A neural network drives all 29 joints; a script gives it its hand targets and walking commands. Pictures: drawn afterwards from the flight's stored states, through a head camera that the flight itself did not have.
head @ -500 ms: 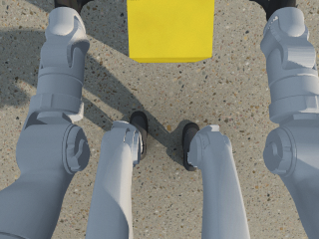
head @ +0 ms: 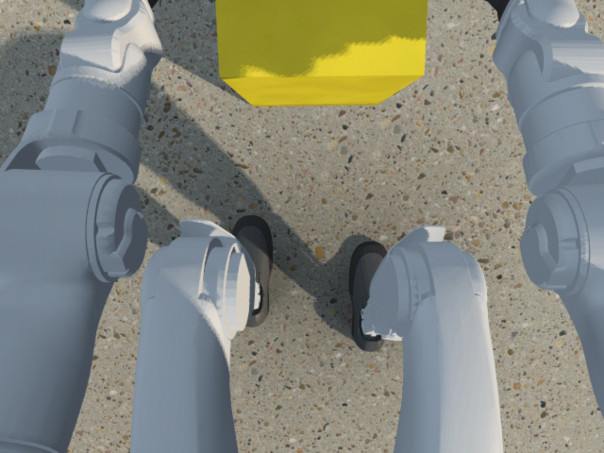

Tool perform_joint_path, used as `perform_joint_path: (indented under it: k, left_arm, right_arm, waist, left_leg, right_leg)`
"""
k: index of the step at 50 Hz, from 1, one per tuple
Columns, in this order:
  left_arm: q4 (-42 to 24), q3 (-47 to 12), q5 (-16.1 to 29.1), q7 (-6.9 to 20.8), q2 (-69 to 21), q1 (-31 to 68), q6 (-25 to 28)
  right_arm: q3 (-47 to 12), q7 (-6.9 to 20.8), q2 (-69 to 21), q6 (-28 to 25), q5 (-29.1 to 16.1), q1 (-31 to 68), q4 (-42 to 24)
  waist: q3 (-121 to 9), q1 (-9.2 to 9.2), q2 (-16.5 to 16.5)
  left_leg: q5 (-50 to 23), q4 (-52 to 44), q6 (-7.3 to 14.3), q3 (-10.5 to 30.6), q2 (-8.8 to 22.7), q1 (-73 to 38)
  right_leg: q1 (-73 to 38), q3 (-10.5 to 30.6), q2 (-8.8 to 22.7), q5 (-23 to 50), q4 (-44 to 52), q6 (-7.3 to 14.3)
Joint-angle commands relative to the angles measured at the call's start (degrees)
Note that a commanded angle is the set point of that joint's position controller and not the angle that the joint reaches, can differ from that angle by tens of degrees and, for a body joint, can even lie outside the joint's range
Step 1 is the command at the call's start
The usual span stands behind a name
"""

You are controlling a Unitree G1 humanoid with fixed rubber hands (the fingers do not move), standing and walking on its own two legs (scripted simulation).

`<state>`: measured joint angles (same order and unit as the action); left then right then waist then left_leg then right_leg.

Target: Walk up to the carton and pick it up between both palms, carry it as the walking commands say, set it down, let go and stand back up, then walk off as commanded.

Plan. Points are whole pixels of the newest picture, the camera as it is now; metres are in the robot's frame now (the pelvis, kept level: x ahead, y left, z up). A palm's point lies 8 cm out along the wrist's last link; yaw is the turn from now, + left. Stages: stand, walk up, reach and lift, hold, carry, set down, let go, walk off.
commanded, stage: reach and lift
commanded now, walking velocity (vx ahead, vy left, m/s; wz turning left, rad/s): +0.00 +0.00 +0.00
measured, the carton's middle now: (317, 14) +0.58 +0.02 -0.28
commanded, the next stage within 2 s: none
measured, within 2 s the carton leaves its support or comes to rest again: leaves its support in 1.82 s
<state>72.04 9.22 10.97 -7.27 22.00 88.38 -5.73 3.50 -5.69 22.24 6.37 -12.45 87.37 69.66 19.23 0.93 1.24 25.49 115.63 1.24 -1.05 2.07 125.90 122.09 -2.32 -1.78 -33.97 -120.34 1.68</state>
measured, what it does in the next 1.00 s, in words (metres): stands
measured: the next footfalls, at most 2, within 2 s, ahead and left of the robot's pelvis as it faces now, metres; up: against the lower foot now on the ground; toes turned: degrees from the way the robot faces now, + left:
none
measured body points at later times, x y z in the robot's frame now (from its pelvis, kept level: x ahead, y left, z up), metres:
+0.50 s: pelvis +0.00 +0.00 -0.04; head +0.38 +0.00 +0.20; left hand +0.56 +0.19 -0.23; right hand +0.58 -0.16 -0.21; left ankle +0.15 +0.12 -0.37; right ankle +0.11 -0.10 -0.37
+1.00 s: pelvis +0.00 +0.00 -0.03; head +0.38 +0.01 +0.19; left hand +0.57 +0.17 -0.22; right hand +0.58 -0.13 -0.22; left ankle +0.15 +0.12 -0.37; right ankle +0.11 -0.10 -0.37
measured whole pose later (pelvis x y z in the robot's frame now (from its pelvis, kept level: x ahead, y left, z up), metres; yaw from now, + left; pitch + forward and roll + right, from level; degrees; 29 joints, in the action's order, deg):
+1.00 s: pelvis +0.00 +0.00 -0.03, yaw +0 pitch +31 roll -1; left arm 72.0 2.1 15.2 -10.0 19.7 92.6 -1.5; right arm -0.8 -8.2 19.2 3.4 -14.9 91.4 68.5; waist 29.9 0.9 0.7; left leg 27.1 122.9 1.5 -0.9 1.8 127.3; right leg 122.6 -2.7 -1.5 -36.3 -127.4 1.5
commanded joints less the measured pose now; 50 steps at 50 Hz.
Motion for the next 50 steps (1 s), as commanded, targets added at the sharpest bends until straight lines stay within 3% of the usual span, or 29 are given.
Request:
perform_joint_path:
  k: [1, 3, 6, 7, 8, 9, 10, 13, 14, 16, 20, 21, 24, 27, 29, 30, 31, 33, 34, 35, 36, 37, 39, 40, 41, 44, 45, 47, 50]
  left_arm:
    - [-10.6, -4.38, 3.27, 0.51, 4.99, 17.83, 3.85]
    - [-6.54, -5.19, 3.42, 0.48, 5.1, 17.34, 3.46]
    - [-15.6, -4.53, 5.79, -0.8, 9.26, 21.45, 4.69]
    - [-8.48, -5.25, 6.38, -0.82, 8.43, 19.22, 4.09]
    - [-13.45, -3.66, 5.12, -1.58, 11.58, 19.6, 4.27]
    - [-6.01, -3.07, 4.29, -1.63, 11.48, 18.73, 3.51]
    - [-14.4, -3.28, 4.45, -2.02, 11.98, 18.44, 4.2]
    - [-18.69, -3.07, 5.51, -2.88, 12.57, 18.24, 5.78]
    - [-12.3, -7.16, 8.5, -2.42, 8.06, 15.55, 4.84]
    - [-3.82, -7.46, 8.49, -1.19, 4.93, 10.0, 3.62]
    - [-8.03, -7.65, 11.48, 0.58, 5.28, 15.24, 3.92]
    - [-7.0, -5.85, 9.75, 0.81, 6.71, 14.32, 4.23]
    - [-7.48, -3.89, 5.96, -0.11, 9.62, 16.58, 5.01]
    - [-10.41, -2.27, 3.38, -1.31, 12.28, 18.32, 5.6]
    - [-5.26, -1.67, 1.79, -1.5, 9.73, 15.45, 5.1]
    - [-1.14, -3.95, 3.25, -0.82, 6.62, 13.17, 4.26]
    - [-0.6, -4.19, 3.67, -0.45, 6.45, 12.85, 3.85]
    - [-4.58, -4.68, 4.96, -0.41, 6.31, 16.73, 4.32]
    - [-4.83, -6.71, 5.43, -0.03, 3.72, 17.09, 4.62]
    - [-8.36, -5.32, 5.85, -0.48, 4.34, 19.5, 5.58]
    - [-9.02, -7.16, 7.35, -0.41, 3.18, 21.95, 5.09]
    - [-11.11, -6.36, 7.53, -0.6, 4.31, 22.82, 5.66]
    - [-10.8, -7.32, 8.68, -0.79, 3.82, 22.85, 5.67]
    - [-11.25, -6.91, 8.21, -1.3, 4.92, 23.5, 5.82]
    - [-6.75, -8.55, 9.41, -1.09, 3.04, 21.77, 4.95]
    - [-4.44, -6.6, 5.14, -1.94, 4.02, 19.52, 4.68]
    - [-3.17, -7.73, 4.95, -1.82, 1.44, 18.41, 4.52]
    - [-4.52, -7.81, 3.61, -2.06, -0.47, 18.46, 5.03]
    - [-6.25, -9.45, 4.67, -1.24, -4.95, 19.61, 5.31]
  right_arm:
    - [-0.05, -0.96, 7.55, -3.41, -0.76, 19.92, -11.77]
    - [-0.71, -0.91, 9.73, -3.42, -0.87, 17.71, -6.78]
    - [-3.64, -1.7, 8.64, -3.91, -3.87, 22.46, -14.49]
    - [-5.08, -1.81, 8.18, -3.64, -4.57, 23.49, -11.4]
    - [-5.74, -2.2, 8.58, -3.46, -6.38, 23.83, -15.74]
    - [-4.54, -2.44, 10.31, -2.8, -4.34, 22.09, -6.15]
    - [-2.64, -2.8, 10.46, -3.49, -4.42, 21.07, -14.32]
    - [-3.06, -3.67, 12.09, -4.7, -4.75, 19.27, -19.06]
    - [-4.27, -3.64, 10.47, -4.2, -5.57, 18.57, -17.22]
    - [-6.14, -3.12, 8.34, -3.99, -5.9, 18.67, -17.22]
    - [-4.62, -2.46, 7.27, -3.42, -2.81, 19.93, -17.0]
    - [-5.6, -2.13, 5.19, -2.97, -3.34, 18.03, -14.68]
    - [-2.09, -2.18, 6.2, -2.39, -0.99, 14.52, -5.94]
    - [-0.64, -2.15, 7.27, -3.11, -2.23, 17.79, -9.51]
    - [-2.86, -1.61, 6.43, -3.07, -3.44, 17.73, -6.06]
    - [-2.89, -1.31, 7.43, -3.02, -3.43, 18.98, -6.37]
    - [-5.11, -1.16, 5.68, -2.88, -4.83, 19.78, -7.26]
    - [-5.75, -1.23, 4.98, -3.52, -4.75, 22.46, -11.12]
    - [-7.1, -0.94, 2.93, -3.52, -6.22, 22.57, -9.98]
    - [-7.54, -1.3, 2.73, -4.19, -6.01, 24.36, -13.38]
    - [-8.12, -1.3, 3.5, -4.28, -6.42, 26.14, -13.28]
    - [-7.92, -1.66, 2.83, -4.42, -5.82, 26.34, -13.13]
    - [-5.18, -2.66, 4.85, -4.44, -4.04, 23.69, -10.92]
    - [-4.77, -3.06, 4.44, -4.07, -3.86, 23.57, -9.84]
    - [-4.08, -3.06, 4.54, -3.68, -3.27, 21.92, -7.47]
    - [-2.3, -3.51, 4.35, -3.68, -1.73, 21.36, -7.84]
    - [-1.49, -3.43, 4.14, -4.1, -0.79, 21.03, -8.11]
    - [-5.12, -2.36, -0.28, -4.45, -3.16, 21.81, -9.21]
    - [-4.99, -1.05, -2.54, -4.92, -2.84, 21.34, -8.23]
  waist:
    - [-73.73, -1.09, -1.72]
    - [-71.74, -2.55, -3.13]
    - [-86.22, 0.92, -0.94]
    - [-81.25, 1.31, 0.54]
    - [-90.66, 3.9, 0.52]
    - [-80.93, 2.63, -0.07]
    - [-91.7, 0.78, -0.13]
    - [-95.04, 1.82, -1.51]
    - [-91.78, -0.84, -1.18]
    - [-82.95, 0.15, 0.41]
    - [-74.77, -3.02, 3.35]
    - [-73.51, -0.81, 3.57]
    - [-68.47, -0.36, 0.43]
    - [-72.03, 2.07, -1.58]
    - [-67.59, 4.26, -2.59]
    - [-68.02, 2.36, -2.34]
    - [-69.51, 4.26, -2.0]
    - [-69.32, 2.93, 0.64]
    - [-69.54, 3.32, -1.37]
    - [-71.96, 3.95, 1.29]
    - [-73.73, 1.46, 0.83]
    - [-75.54, 2.22, 2.97]
    - [-75.38, -1.49, 1.17]
    - [-76.53, -0.88, 0.47]
    - [-75.13, -3.46, 0.66]
    - [-73.08, -0.97, -1.8]
    - [-71.86, -2.14, -3.54]
    - [-72.38, 1.99, -3.06]
    - [-67.8, -0.04, -3.77]
  left_leg:
    - [-12.26, -3.02, -1.84, 0.83, -3.09, -40.86]
    - [-13.82, -0.12, -2.43, 1.21, -2.42, -41.44]
    - [-20.54, 1.86, -1.77, 0.47, -2.78, -46.83]
    - [-16.74, 2.08, -1.13, 0.39, -2.03, -44.22]
    - [-20.99, 4.1, -1.34, 0.06, -1.97, -48.49]
    - [-17.37, 4.54, -1.75, 0.05, -1.59, -43.11]
    - [-24.41, 4.62, -1.59, 0.42, -2.43, -50.65]
    - [-28.3, 6.2, -1.44, 0.56, -2.44, -53.79]
    - [-26.37, 5.57, -1.3, 0.7, -2.18, -52.12]
    - [-21.56, 5.4, -0.96, 0.17, -1.87, -45.44]
    - [-16.44, 5.09, -1.98, -0.26, -1.43, -35.75]
    - [-15.98, 5.23, -1.34, -0.04, -1.56, -36.3]
    - [-11.95, 3.86, -1.76, -0.38, -1.68, -35.0]
    - [-16.36, 3.59, -1.74, 1.43, -1.87, -42.24]
    - [-14.89, 2.87, -1.51, 0.33, -2.2, -40.06]
    - [-12.57, 2.3, -1.46, 0.73, -2.08, -41.49]
    - [-12.87, 3.06, -1.66, 0.23, -1.71, -39.68]
    - [-12.7, 3.0, -1.45, 0.55, -1.82, -38.89]
    - [-14.34, 2.42, -1.57, 0.05, -2.4, -39.38]
    - [-15.82, 3.55, -1.53, -0.31, -2.6, -40.47]
    - [-16.94, 3.14, -1.52, 0.25, -2.35, -41.09]
    - [-17.1, 3.64, -1.49, 0.24, -2.55, -40.62]
    - [-18.1, 4.21, -1.84, 0.32, -2.87, -42.48]
    - [-16.91, 3.74, -1.97, -0.12, -3.08, -42.8]
    - [-15.34, 2.9, -1.91, 0.86, -2.76, -43.91]
    - [-15.01, 2.84, -2.15, 0.37, -3.43, -42.31]
    - [-15.12, 2.5, -2.21, 0.93, -3.69, -44.37]
    - [-17.29, 2.83, -1.89, 0.45, -4.33, -45.03]
    - [-18.07, 2.56, -2.07, 1.32, -4.38, -45.13]
  right_leg:
    - [-25.1, 1.91, -0.27, 13.18, 10.98, -2.4]
    - [-20.54, 1.27, -0.25, 13.25, 9.0, -2.54]
    - [-31.88, 2.2, -0.27, 20.48, 6.91, -2.88]
    - [-30.86, 2.02, -0.15, 17.51, 6.16, -2.85]
    - [-36.8, 2.66, -0.33, 21.67, 4.99, -3.28]
    - [-31.73, 2.55, 0.21, 18.68, 4.39, -2.82]
    - [-37.77, 1.85, -0.6, 25.52, 3.42, -3.29]
    - [-35.48, 2.26, -0.92, 27.45, 1.99, -2.61]
    - [-35.58, 1.68, -0.64, 26.68, 2.89, -2.48]
    - [-31.58, 1.67, -0.13, 22.5, 3.91, -2.85]
    - [-32.54, 2.87, 0.73, 21.34, 4.93, -2.73]
    - [-32.0, 3.32, 0.62, 20.71, 5.0, -3.06]
    - [-25.92, 3.02, -0.37, 14.69, 5.18, -2.5]
    - [-23.63, 2.29, -1.03, 15.39, 3.73, -2.55]
    - [-21.15, 2.79, -0.87, 13.66, 4.99, -2.54]
    - [-21.75, 2.39, -0.63, 10.9, 5.38, -2.69]
    - [-25.47, 3.09, -0.47, 12.56, 5.58, -2.86]
    - [-24.95, 2.82, -0.38, 12.48, 5.67, -2.99]
    - [-25.97, 2.63, -0.66, 14.8, 5.73, -2.72]
    - [-27.19, 2.6, -0.85, 15.2, 5.31, -2.99]
    - [-28.82, 2.44, -0.96, 17.68, 5.8, -2.92]
    - [-30.69, 2.51, -0.75, 18.25, 5.42, -3.04]
    - [-29.74, 2.54, -1.22, 18.31, 5.23, -2.62]
    - [-30.47, 2.26, -1.04, 17.26, 5.25, -2.63]
    - [-28.44, 0.91, -1.03, 15.3, 4.99, -2.92]
    - [-27.75, 1.72, -1.42, 15.25, 5.28, -2.78]
    - [-24.86, 1.24, -1.84, 14.31, 5.34, -2.64]
    - [-24.33, 1.9, -2.24, 15.24, 5.25, -2.61]
    - [-21.69, 1.57, -2.6, 15.04, 4.69, -2.39]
